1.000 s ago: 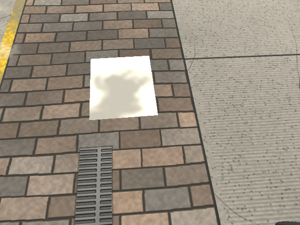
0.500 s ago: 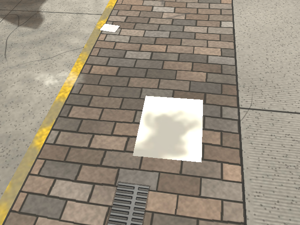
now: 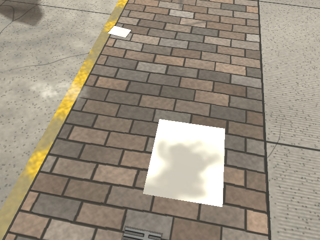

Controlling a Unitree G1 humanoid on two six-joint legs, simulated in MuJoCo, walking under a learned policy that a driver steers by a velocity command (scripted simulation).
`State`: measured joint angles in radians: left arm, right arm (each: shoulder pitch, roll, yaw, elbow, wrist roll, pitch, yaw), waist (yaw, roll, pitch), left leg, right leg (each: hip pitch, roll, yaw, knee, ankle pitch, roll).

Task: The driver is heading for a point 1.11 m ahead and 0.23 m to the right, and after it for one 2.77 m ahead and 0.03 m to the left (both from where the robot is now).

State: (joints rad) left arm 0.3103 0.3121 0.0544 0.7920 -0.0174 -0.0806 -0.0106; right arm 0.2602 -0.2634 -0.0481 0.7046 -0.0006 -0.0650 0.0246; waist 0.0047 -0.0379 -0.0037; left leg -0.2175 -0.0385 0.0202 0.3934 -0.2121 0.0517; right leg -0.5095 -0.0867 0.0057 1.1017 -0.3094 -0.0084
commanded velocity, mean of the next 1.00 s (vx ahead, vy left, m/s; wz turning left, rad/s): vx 0.49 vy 0.00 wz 0.00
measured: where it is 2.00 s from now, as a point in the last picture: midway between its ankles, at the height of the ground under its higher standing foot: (182, 124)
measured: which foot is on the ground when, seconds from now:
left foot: down 0.00-0.32, up 0.34-0.82, down 0.84-1.00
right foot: up 0.00-0.30, down 0.32-0.86, up 0.88-1.00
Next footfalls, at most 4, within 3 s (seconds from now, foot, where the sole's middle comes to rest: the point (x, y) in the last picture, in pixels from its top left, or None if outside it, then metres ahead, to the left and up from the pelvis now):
0.32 right None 0.37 -0.14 -0.78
0.84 left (139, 201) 0.67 0.10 -0.78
1.40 right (193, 150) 0.95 -0.16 -0.78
1.90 left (172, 100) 1.30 -0.06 -0.78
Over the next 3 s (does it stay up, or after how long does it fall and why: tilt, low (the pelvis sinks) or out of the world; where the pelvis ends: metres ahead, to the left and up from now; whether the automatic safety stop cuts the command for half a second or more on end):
stays up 1.69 -0.12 -0.02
